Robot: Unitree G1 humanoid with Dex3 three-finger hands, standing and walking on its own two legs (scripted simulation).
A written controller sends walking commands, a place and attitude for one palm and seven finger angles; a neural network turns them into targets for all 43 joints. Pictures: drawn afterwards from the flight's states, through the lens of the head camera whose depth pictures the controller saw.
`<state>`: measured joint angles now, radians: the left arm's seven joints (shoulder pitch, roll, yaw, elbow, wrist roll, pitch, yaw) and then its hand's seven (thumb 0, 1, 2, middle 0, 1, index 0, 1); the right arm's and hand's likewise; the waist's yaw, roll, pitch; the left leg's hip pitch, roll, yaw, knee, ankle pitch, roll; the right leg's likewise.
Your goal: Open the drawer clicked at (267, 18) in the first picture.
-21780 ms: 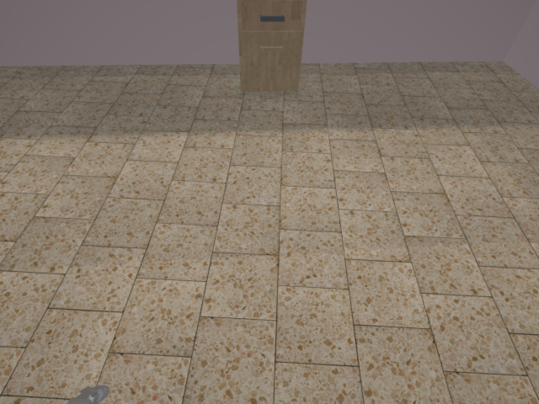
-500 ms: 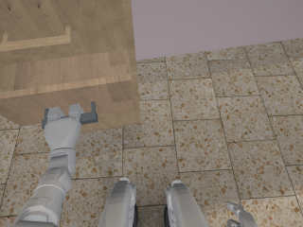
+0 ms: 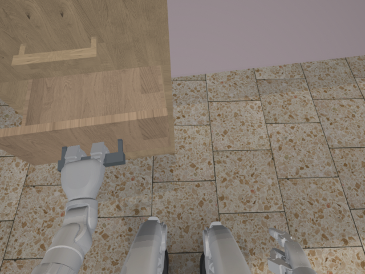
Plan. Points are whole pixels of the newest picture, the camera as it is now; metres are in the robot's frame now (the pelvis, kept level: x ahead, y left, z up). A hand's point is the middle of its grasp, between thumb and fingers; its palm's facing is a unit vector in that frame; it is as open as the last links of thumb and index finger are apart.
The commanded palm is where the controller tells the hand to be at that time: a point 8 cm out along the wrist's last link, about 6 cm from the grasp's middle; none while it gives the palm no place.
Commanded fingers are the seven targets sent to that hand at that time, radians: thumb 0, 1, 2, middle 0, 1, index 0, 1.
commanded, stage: pull the drawer open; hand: left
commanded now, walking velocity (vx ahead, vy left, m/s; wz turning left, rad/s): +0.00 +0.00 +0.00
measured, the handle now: (92, 154) +0.38 +0.25 -0.08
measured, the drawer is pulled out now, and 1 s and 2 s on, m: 0.14 0.21 0.27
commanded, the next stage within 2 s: none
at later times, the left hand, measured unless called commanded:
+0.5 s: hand (93, 193) +0.29 +0.23 -0.09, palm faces -0.06 -0.07 -1.00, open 6.3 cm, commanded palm +0.25 +0.22 -0.05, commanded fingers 0.00 0.90 0.90 -0.40 -1.35 -0.40 -1.35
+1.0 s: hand (93, 211) +0.25 +0.22 -0.09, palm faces -0.08 -0.07 -0.99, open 6.3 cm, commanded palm +0.21 +0.21 -0.05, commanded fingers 0.00 0.90 0.90 -0.40 -1.35 -0.40 -1.35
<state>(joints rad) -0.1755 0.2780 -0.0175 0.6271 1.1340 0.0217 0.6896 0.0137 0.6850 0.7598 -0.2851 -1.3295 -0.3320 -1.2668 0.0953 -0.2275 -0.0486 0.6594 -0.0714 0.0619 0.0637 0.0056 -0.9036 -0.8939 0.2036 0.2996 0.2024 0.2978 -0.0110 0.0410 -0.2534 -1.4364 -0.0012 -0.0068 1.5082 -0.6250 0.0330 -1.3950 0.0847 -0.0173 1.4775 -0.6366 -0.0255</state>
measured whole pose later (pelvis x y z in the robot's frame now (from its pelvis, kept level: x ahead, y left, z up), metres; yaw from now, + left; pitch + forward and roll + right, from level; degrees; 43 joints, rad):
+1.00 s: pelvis +0.00 -0.01 +0.00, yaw +1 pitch +31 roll -2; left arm 0.11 0.24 -0.07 0.40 1.15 0.04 0.69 0.02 0.68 0.73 -0.28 -1.30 -0.33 -1.27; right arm 0.06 -0.22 -0.03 0.61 -0.09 0.06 0.04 0.01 -0.90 -0.89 0.20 0.30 0.20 0.30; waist 0.02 0.03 -0.27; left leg -1.41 0.00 -0.01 1.51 -0.64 0.02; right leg -1.37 0.08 -0.02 1.50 -0.66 -0.04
